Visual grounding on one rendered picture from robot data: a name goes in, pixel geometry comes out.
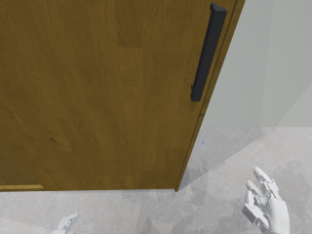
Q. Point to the handle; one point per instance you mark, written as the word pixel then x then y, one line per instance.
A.
pixel 215 25

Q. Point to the right robot hand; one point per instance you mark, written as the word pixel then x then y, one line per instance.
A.
pixel 270 215

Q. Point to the left robot hand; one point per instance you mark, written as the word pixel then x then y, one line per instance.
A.
pixel 65 224

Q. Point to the wardrobe door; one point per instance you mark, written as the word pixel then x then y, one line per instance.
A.
pixel 96 94
pixel 12 172

